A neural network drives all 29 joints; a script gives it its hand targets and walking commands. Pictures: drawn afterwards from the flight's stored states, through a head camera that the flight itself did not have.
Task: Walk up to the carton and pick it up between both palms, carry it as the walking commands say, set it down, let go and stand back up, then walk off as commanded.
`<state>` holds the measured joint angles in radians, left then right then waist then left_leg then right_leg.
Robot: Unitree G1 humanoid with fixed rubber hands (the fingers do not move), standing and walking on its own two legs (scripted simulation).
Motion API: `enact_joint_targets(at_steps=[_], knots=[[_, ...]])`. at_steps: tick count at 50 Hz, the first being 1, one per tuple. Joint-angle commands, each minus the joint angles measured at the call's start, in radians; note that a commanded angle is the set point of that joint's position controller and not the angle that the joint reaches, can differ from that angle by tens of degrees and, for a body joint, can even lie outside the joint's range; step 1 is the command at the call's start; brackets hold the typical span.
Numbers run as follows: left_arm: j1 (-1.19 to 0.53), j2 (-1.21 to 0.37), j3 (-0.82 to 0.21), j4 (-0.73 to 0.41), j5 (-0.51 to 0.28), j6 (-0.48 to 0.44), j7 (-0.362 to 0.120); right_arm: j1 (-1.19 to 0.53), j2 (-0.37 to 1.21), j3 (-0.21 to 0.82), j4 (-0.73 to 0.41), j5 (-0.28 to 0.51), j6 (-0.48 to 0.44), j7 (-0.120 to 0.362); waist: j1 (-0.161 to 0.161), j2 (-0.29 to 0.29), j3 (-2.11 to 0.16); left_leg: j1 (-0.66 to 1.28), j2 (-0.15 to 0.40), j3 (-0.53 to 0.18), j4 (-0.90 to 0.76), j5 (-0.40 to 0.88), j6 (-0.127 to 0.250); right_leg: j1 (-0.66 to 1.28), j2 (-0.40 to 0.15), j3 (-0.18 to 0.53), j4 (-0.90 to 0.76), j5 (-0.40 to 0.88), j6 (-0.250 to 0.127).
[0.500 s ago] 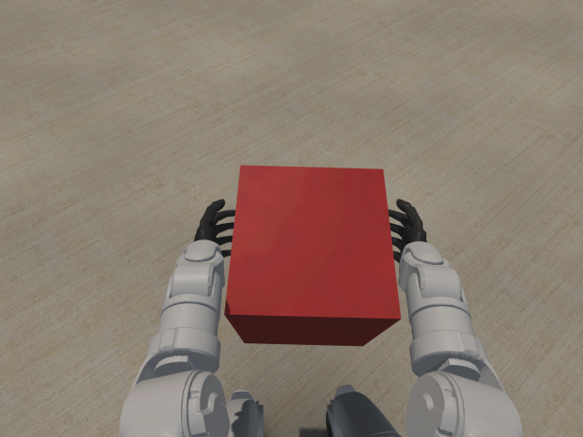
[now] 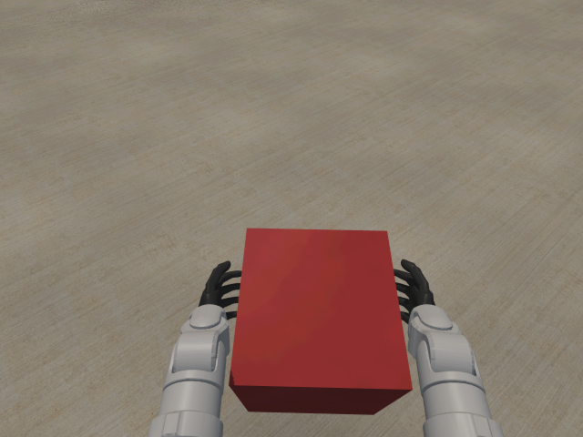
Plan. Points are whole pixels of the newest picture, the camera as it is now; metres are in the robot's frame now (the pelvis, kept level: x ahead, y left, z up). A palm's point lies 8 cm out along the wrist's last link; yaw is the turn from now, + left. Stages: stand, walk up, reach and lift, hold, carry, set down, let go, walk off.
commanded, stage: reach and lift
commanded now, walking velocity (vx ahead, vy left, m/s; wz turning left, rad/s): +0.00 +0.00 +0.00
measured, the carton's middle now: (313, 326) +0.30 -0.04 -0.07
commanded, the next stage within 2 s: none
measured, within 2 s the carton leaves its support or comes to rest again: neither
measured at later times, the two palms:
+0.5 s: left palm (200, 309) +0.29 +0.12 +0.04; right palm (431, 310) +0.26 -0.18 +0.05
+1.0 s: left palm (184, 317) +0.29 +0.14 +0.05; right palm (412, 297) +0.28 -0.16 +0.05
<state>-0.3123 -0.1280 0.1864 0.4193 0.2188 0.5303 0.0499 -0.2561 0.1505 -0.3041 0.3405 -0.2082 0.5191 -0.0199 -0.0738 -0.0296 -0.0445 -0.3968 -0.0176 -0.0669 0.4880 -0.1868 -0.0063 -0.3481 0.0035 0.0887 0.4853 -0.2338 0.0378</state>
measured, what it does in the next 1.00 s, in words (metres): stands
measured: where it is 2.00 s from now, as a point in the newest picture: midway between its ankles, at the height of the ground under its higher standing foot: outside the picture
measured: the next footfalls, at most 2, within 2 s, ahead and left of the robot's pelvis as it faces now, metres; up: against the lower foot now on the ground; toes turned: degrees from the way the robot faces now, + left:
none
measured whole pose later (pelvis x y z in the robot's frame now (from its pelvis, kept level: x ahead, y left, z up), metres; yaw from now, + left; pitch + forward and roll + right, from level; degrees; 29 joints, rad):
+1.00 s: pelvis -0.02 +0.00 +0.00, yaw +0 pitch -6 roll +0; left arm -0.36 -0.14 0.25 0.35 0.25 0.75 0.04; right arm -0.37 0.14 -0.28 0.37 -0.27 0.71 0.00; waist -0.01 -0.01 0.04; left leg -0.15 -0.01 -0.07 0.42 -0.16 -0.02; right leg -0.11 0.01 0.09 0.42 -0.21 0.03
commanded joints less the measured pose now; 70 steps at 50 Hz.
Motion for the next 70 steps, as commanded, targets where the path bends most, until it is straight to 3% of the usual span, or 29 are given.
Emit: enact_joint_targets(at_steps=[1,3,5,6,8,10,11,12,18,20,23,26,27,29,31,33,38,41,42,44,50,51,52,55,57,61,63,68,70], knots=[[-0.562,-0.946,-0.625,-0.132,-0.219,-0.025,-0.313,-0.468,1.05,0.623,-0.019,0.193,0.023,0.236,-0.01,0.021,-0.406,0.377,-0.076,-0.018,-0.049,0.284,0.02,0.122,0.088,-0.022,-0.061,0.405,0.003],[-0.593,-0.969,-0.646,-0.163,-0.239,-0.011,-0.322,-0.49,1.065,0.629,-0.056,0.198,0.038,0.233,-0.041,0.023,-0.442,0.434,-0.079,-0.022,-0.051,0.252,0.02,0.143,0.087,-0.024,-0.081,0.364,0.0],[-0.569,-0.959,-0.627,-0.16,-0.238,0.006,-0.325,-0.532,1.076,0.674,-0.099,0.222,0.057,0.235,-0.005,0.002,-0.413,0.418,-0.085,-0.009,-0.062,0.223,0.024,0.184,0.085,-0.033,-0.085,0.359,0.009],[-0.596,-0.965,-0.661,-0.22,-0.264,0.012,-0.33,-0.526,1.088,0.7,-0.139,0.245,0.069,0.233,-0.022,0.008,-0.45,0.459,-0.091,-0.017,-0.06,0.262,0.025,0.22,0.087,-0.025,-0.088,0.405,0.009],[-0.589,-0.939,-0.596,-0.178,-0.231,0.035,-0.331,-0.53,1.086,0.652,-0.097,0.227,0.096,0.229,-0.003,0.019,-0.343,0.411,-0.089,-0.01,-0.071,0.195,0.028,0.189,0.084,-0.023,-0.104,0.313,0.009],[-0.627,-0.938,-0.622,-0.196,-0.246,0.046,-0.332,-0.547,1.077,0.656,-0.099,0.228,0.108,0.236,-0.02,0.018,-0.316,0.426,-0.077,-0.015,-0.091,0.156,0.024,0.192,0.086,-0.034,-0.112,0.267,0.0],[-0.641,-0.961,-0.631,-0.207,-0.257,0.052,-0.335,-0.595,1.084,0.698,-0.16,0.248,0.112,0.234,-0.008,-0.016,-0.35,0.445,-0.083,-0.009,-0.08,0.165,0.027,0.217,0.085,-0.03,-0.112,0.281,0.003],[-0.669,-0.951,-0.641,-0.23,-0.271,0.058,-0.334,-0.646,1.101,0.729,-0.179,0.275,0.121,0.234,0.003,0.004,-0.374,0.445,-0.084,-0.012,-0.079,0.147,0.027,0.246,0.082,-0.029,-0.115,0.26,0.003],[-0.699,-0.951,-0.597,-0.168,-0.246,0.105,-0.324,-0.678,1.067,0.656,-0.101,0.239,0.172,0.241,0.003,0.012,-0.279,0.42,-0.079,-0.004,-0.12,0.051,0.022,0.228,0.083,-0.046,-0.148,0.13,-0.001],[-0.731,-0.976,-0.588,-0.14,-0.261,0.112,-0.327,-0.682,1.035,0.615,-0.071,0.216,0.174,0.24,-0.03,0.012,-0.244,0.417,-0.068,-0.013,-0.125,0.009,0.014,0.199,0.084,-0.045,-0.152,0.08,-0.018],[-0.816,-0.983,-0.563,-0.14,-0.266,0.113,-0.324,-0.735,1.015,0.571,-0.015,0.221,0.182,0.252,-0.035,0.041,-0.209,0.409,-0.064,-0.01,-0.132,-0.064,0.01,0.168,0.083,-0.047,-0.151,0.004,-0.028],[-0.788,-1.002,-0.51,-0.065,-0.241,0.122,-0.314,-0.8,1.003,0.572,0.004,0.219,0.179,0.266,0.0,0.033,-0.2,0.379,-0.062,-0.01,-0.134,-0.089,0.004,0.193,0.08,-0.054,-0.148,-0.029,-0.033],[-0.862,-1.016,-0.52,-0.108,-0.262,0.112,-0.315,-0.826,1.011,0.556,0.008,0.23,0.174,0.271,-0.009,0.036,-0.246,0.406,-0.059,-0.01,-0.121,-0.096,0.004,0.175,0.088,-0.052,-0.138,-0.036,-0.039],[-0.833,-1.032,-0.52,-0.102,-0.256,0.113,-0.307,-0.835,1.007,0.583,0.003,0.235,0.166,0.279,0.017,0.032,-0.265,0.429,-0.056,-0.01,-0.125,-0.047,0.001,0.182,0.087,-0.059,-0.133,-0.001,-0.037],[-0.878,-1.039,-0.529,-0.128,-0.277,0.106,-0.304,-0.851,1.024,0.583,0.005,0.231,0.161,0.281,0.009,-0.006,-0.325,0.44,-0.053,-0.016,-0.112,-0.021,0.001,0.197,0.093,-0.053,-0.121,0.013,-0.034],[-0.883,-1.024,-0.522,-0.149,-0.27,0.107,-0.299,-0.844,1.034,0.594,0.015,0.249,0.159,0.284,0.034,0.027,-0.308,0.436,-0.052,-0.014,-0.117,-0.012,0.002,0.192,0.088,-0.046,-0.119,0.024,-0.036],[-0.839,-1.023,-0.55,-0.193,-0.269,0.121,-0.295,-0.791,1.052,0.592,0.012,0.237,0.155,0.284,0.039,0.041,-0.318,0.462,-0.06,-0.006,-0.118,0.069,-0.005,0.197,0.09,-0.036,-0.134,0.087,-0.039],[-0.829,-0.998,-0.529,-0.162,-0.254,0.138,-0.302,-0.764,1.051,0.565,0.044,0.215,0.162,0.281,0.037,0.03,-0.283,0.45,-0.066,0.007,-0.13,0.016,-0.002,0.193,0.086,-0.029,-0.15,0.048,-0.035],[-0.838,-1.01,-0.542,-0.183,-0.263,0.135,-0.303,-0.779,1.043,0.577,0.024,0.233,0.155,0.286,0.049,0.063,-0.295,0.442,-0.066,0.004,-0.126,0.035,-0.009,0.198,0.088,-0.028,-0.147,0.06,-0.039],[-0.829,-1.005,-0.554,-0.194,-0.266,0.138,-0.304,-0.764,1.067,0.594,0.036,0.233,0.157,0.286,0.058,0.026,-0.29,0.453,-0.063,0.012,-0.125,0.036,-0.004,0.191,0.082,-0.027,-0.155,0.057,-0.034],[-0.754,-1.023,-0.566,-0.191,-0.275,0.153,-0.308,-0.751,1.052,0.64,-0.051,0.241,0.153,0.274,0.064,0.021,-0.321,0.463,-0.063,0.011,-0.124,0.13,-0.009,0.245,0.088,-0.025,-0.146,0.15,-0.027],[-0.76,-1.011,-0.57,-0.208,-0.276,0.15,-0.31,-0.729,1.035,0.622,-0.052,0.235,0.152,0.271,0.044,0.043,-0.325,0.481,-0.066,0.008,-0.121,0.132,-0.009,0.222,0.086,-0.02,-0.149,0.14,-0.031],[-0.742,-0.991,-0.581,-0.23,-0.271,0.149,-0.307,-0.727,1.055,0.647,-0.066,0.239,0.15,0.269,0.069,0.033,-0.335,0.469,-0.074,0.019,-0.122,0.145,-0.009,0.249,0.086,-0.023,-0.153,0.175,-0.024],[-0.691,-0.991,-0.605,-0.28,-0.287,0.156,-0.306,-0.633,1.042,0.664,-0.088,0.228,0.16,0.26,0.048,0.006,-0.342,0.493,-0.071,0.008,-0.126,0.216,-0.007,0.269,0.085,-0.017,-0.151,0.262,-0.02],[-0.656,-0.961,-0.597,-0.301,-0.273,0.158,-0.302,-0.616,1.035,0.675,-0.111,0.245,0.16,0.256,0.07,0.035,-0.329,0.496,-0.074,0.014,-0.128,0.241,-0.009,0.28,0.083,-0.011,-0.154,0.297,-0.017],[-0.618,-0.94,-0.583,-0.289,-0.265,0.165,-0.301,-0.637,1.01,0.698,-0.158,0.242,0.165,0.251,0.083,-0.009,-0.283,0.478,-0.071,0.01,-0.144,0.203,-0.003,0.278,0.086,-0.014,-0.166,0.248,-0.013],[-0.658,-0.918,-0.62,-0.333,-0.263,0.162,-0.299,-0.597,1.008,0.675,-0.122,0.235,0.161,0.251,0.071,0.049,-0.278,0.464,-0.078,0.017,-0.139,0.157,-0.008,0.269,0.082,-0.011,-0.165,0.206,-0.019],[-0.575,-0.952,-0.627,-0.314,-0.272,0.17,-0.29,-0.584,0.978,0.703,-0.177,0.243,0.165,0.256,0.072,0.007,-0.271,0.492,-0.062,0.004,-0.139,0.212,-0.01,0.268,0.09,-0.02,-0.156,0.229,-0.023],[-0.602,-0.953,-0.669,-0.389,-0.301,0.163,-0.291,-0.545,0.978,0.703,-0.185,0.246,0.158,0.252,0.058,0.055,-0.355,0.517,-0.071,0.003,-0.125,0.248,-0.015,0.281,0.092,-0.013,-0.145,0.263,-0.028]])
